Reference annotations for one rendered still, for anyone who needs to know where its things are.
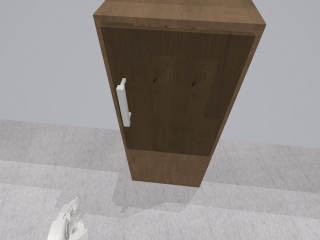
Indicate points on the cupboard door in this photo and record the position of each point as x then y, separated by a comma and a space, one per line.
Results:
179, 83

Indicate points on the robot left hand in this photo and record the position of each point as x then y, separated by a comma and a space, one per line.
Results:
61, 229

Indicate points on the handle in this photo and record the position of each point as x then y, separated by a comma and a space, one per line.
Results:
122, 99

